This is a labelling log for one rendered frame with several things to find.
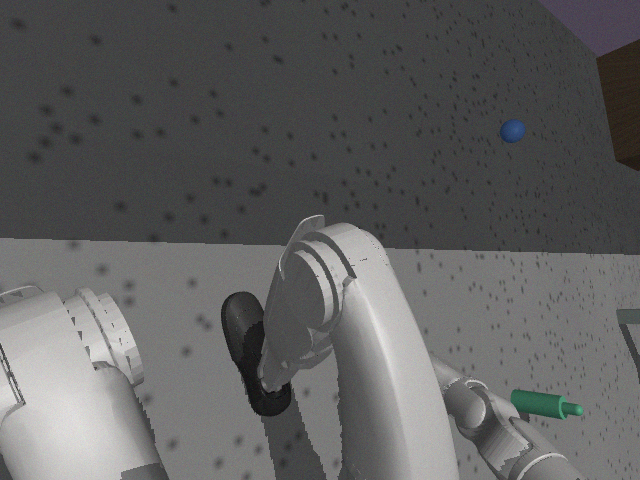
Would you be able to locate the right robot hand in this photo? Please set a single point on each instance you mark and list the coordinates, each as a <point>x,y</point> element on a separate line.
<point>446,373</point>

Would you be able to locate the right robot foot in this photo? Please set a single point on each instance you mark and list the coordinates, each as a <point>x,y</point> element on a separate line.
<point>242,323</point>

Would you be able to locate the right robot arm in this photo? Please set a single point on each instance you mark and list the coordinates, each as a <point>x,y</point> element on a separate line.
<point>511,447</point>

